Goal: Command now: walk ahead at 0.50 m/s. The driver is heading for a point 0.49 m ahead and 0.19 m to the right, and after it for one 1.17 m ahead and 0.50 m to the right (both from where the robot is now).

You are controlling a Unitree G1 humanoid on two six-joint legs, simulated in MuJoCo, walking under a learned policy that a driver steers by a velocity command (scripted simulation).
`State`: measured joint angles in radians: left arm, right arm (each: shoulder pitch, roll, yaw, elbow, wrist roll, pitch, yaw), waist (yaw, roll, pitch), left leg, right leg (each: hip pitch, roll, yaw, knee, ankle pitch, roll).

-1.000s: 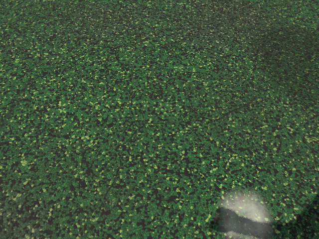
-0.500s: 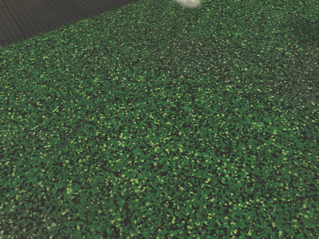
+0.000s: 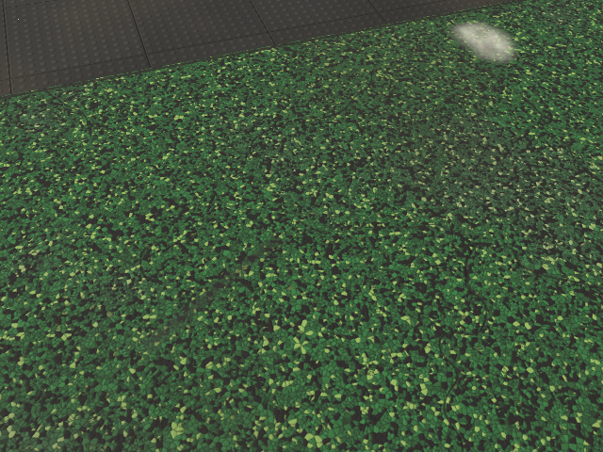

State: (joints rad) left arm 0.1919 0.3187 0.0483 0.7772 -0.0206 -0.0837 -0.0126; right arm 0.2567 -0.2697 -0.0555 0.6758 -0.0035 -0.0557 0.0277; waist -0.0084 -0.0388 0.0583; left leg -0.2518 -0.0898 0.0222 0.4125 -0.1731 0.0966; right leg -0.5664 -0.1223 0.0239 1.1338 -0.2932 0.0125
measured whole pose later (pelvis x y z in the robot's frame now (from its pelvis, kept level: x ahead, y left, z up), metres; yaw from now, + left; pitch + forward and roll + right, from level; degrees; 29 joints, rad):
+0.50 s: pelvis +0.30 -0.08 -0.01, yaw -15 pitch +2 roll +0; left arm 0.23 0.30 0.06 0.70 -0.01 -0.05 -0.03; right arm 0.24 -0.29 -0.04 0.74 0.00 -0.10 0.01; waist 0.01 0.00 0.04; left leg -0.43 0.03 -0.05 1.20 -0.38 0.00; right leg -0.36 0.10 0.01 0.49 -0.17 -0.10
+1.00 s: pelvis +0.59 -0.10 +0.00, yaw -33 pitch +1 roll +1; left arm 0.29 0.32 0.07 0.67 -0.03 -0.01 0.00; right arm 0.25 -0.26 -0.05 0.74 -0.01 -0.10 0.00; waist -0.02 -0.06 0.01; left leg -0.24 -0.02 0.06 0.42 -0.20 0.02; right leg -0.54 -0.03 0.06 1.17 -0.32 0.00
